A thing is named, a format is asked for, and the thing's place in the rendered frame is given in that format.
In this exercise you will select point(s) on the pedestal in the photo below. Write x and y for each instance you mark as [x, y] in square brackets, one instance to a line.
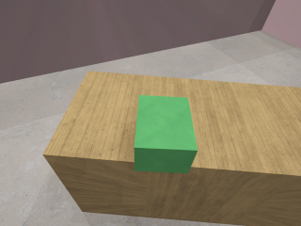
[247, 170]

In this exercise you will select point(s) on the carton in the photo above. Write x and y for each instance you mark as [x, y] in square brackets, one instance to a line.
[165, 138]

